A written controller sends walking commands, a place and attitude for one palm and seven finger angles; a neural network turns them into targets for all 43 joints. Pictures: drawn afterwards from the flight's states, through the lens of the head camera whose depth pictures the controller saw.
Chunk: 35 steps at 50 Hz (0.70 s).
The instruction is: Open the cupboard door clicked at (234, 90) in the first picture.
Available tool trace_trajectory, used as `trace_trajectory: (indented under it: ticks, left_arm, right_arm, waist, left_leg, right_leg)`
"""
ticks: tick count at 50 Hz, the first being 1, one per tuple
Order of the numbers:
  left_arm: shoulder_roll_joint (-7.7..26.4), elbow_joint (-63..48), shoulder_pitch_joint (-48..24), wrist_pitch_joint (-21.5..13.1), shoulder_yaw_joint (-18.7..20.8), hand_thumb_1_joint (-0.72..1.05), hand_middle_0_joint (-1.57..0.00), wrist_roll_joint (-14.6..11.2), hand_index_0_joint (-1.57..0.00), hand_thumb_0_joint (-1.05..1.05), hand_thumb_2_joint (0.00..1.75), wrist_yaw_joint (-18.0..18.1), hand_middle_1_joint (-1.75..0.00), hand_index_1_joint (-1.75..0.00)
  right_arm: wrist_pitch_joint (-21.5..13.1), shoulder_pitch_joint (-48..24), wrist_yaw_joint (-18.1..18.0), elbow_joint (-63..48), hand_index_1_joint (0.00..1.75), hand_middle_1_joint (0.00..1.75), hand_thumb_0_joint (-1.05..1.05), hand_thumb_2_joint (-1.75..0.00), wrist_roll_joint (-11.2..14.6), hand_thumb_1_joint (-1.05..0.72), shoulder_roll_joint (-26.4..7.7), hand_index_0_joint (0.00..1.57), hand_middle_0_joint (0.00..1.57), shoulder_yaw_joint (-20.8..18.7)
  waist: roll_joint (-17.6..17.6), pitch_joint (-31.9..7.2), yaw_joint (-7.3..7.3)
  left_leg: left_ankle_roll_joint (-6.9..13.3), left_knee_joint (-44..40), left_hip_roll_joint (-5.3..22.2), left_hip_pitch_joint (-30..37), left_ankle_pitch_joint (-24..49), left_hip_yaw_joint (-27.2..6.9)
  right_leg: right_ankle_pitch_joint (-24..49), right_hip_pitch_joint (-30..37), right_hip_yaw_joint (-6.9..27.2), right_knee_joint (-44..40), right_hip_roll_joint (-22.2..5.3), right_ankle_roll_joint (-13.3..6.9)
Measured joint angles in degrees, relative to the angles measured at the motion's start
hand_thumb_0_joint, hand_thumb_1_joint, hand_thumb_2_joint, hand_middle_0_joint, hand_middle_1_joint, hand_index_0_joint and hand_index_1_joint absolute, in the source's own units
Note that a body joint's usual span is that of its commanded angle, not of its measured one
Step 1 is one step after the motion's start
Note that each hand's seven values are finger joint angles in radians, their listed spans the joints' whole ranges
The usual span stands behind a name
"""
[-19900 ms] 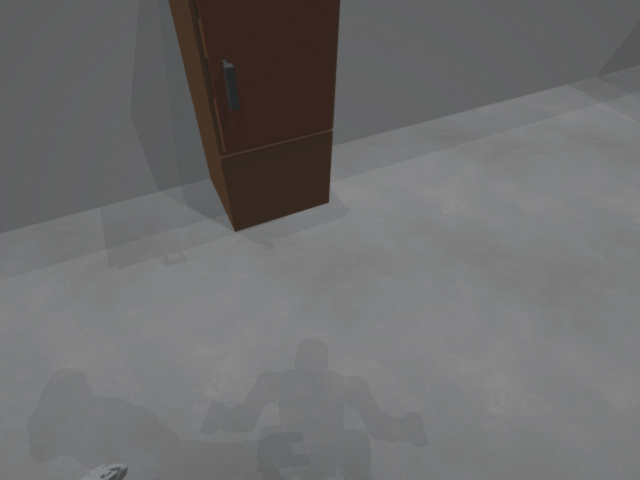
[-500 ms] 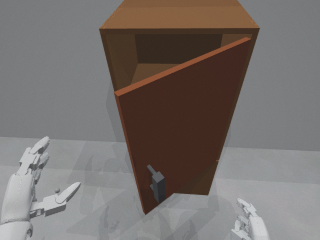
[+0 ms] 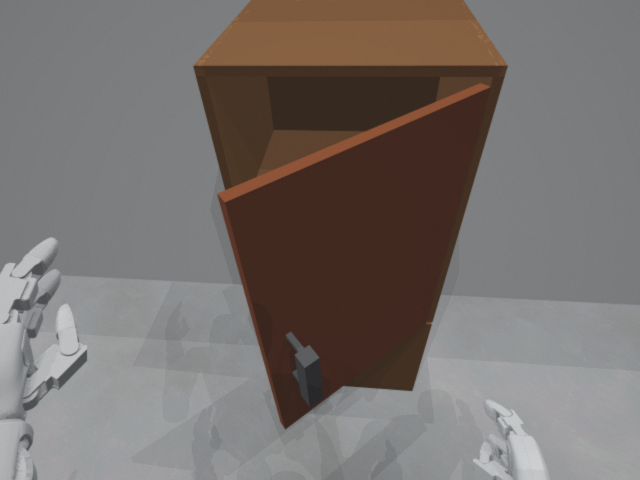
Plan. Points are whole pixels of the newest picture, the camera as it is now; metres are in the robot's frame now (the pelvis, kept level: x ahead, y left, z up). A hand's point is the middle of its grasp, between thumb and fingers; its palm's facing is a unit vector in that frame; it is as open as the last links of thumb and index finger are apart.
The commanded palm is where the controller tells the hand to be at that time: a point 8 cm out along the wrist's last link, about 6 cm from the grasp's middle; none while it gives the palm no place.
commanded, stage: draw the hand back to the body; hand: left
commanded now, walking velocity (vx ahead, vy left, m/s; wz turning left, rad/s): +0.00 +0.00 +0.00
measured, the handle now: (301, 367) +0.31 +0.08 -0.10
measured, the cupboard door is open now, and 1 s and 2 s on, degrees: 42 42 42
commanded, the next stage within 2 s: step back with the hand held close in 0.08 s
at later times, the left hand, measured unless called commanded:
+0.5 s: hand (63, 360) +0.17 +0.27 +0.15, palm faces +0.34 -0.79 -0.50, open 7.5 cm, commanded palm +0.12 +0.31 +0.18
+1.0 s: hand out of the picture +0.08 +0.31 +0.16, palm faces +0.45 -0.74 -0.51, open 7.5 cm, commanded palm +0.01 +0.34 +0.18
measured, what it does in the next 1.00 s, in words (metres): shifts its weight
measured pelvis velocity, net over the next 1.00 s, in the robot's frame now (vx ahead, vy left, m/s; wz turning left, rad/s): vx -0.11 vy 0.03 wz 0.08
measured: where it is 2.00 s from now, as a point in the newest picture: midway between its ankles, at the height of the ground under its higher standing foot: outside the picture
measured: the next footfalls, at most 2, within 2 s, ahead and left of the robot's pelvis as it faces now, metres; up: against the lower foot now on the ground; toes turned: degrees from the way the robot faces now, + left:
right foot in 1.44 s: -0.24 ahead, -0.09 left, +0.00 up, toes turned +3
left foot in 1.58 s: -0.09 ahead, +0.14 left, +0.00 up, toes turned +2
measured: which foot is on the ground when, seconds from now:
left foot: down 0.00-1.00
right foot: down 0.00-1.00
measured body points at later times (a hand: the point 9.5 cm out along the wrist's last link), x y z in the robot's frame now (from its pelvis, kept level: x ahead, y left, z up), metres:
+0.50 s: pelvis -0.03 +0.01 +0.00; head -0.01 +0.00 +0.45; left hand +0.15 +0.31 +0.18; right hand +0.16 -0.23 -0.08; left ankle +0.01 +0.13 -0.74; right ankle -0.04 -0.11 -0.74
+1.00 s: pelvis -0.11 +0.03 -0.01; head -0.08 +0.04 +0.44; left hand +0.05 +0.34 +0.18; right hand +0.07 -0.20 -0.09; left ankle +0.01 +0.13 -0.74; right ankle -0.04 -0.10 -0.74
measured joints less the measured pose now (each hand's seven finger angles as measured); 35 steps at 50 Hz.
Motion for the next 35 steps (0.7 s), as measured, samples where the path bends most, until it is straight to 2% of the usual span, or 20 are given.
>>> trace_trajectory:
  ticks: [11,16,21,28,35]
  left_arm:
    - [0.13,0.85,-0.98,-1.05,0.84,0.88,-0.21,-0.01,-0.21,0.02,0.89,0.04,-0.30,-0.30]
    - [1.30,1.49,-1.51,-3.40,3.19,0.88,-0.21,0.88,-0.21,0.02,0.89,-0.33,-0.30,-0.30]
    - [2.43,-1.08,1.92,-4.01,3.68,0.89,-0.21,0.93,-0.21,0.02,0.89,-0.26,-0.30,-0.30]
    - [4.89,-4.04,4.51,-4.01,4.29,0.88,-0.21,0.64,-0.21,0.02,0.89,0.38,-0.30,-0.30]
    - [5.25,-5.16,4.56,-5.16,5.13,0.88,-0.21,0.70,-0.21,0.02,0.89,1.38,-0.30,-0.30]
  right_arm:
    - [-0.72,-0.38,-0.02,1.05,0.30,0.30,0.02,-0.90,-0.15,-0.91,0.35,0.20,0.20,-0.27]
    - [2.07,-1.61,0.67,0.01,0.30,0.30,0.02,-0.90,-0.41,-0.91,-0.01,0.20,0.20,-0.29]
    - [4.85,-2.41,0.84,-1.85,0.30,0.30,0.02,-0.90,-0.25,-0.91,-0.37,0.20,0.20,-1.14]
    - [6.94,-2.48,0.50,-2.92,0.30,0.30,0.02,-0.90,0.23,-0.91,-0.17,0.20,0.20,-1.88]
    - [6.27,-1.94,0.54,-3.35,0.30,0.30,0.01,-0.90,0.28,-0.91,0.26,0.20,0.20,-1.59]
  waist:
    - [0.32,0.94,0.03]
    - [0.55,1.03,-1.97]
    - [-0.12,1.94,-3.17]
    - [-1.33,2.84,-3.48]
    - [-1.83,2.82,-3.86]
  left_leg:
    - [-0.15,-1.61,0.30,1.29,1.04,0.06]
    - [-0.07,-0.18,0.67,-1.91,1.20,-1.12]
    - [0.37,-1.11,0.23,-3.70,2.61,-0.29]
    - [0.94,-0.76,0.11,-6.14,4.08,0.48]
    - [1.58,0.58,0.15,-9.11,5.62,0.23]
  right_leg:
    - [1.17,1.28,0.07,-1.76,0.34,-0.17]
    - [2.33,-0.39,-1.03,-2.81,0.84,0.01]
    - [3.24,-3.10,-0.27,-2.35,0.29,0.49]
    - [4.60,-6.13,0.48,-1.25,0.05,1.07]
    - [6.43,-8.70,0.26,-0.53,0.10,1.55]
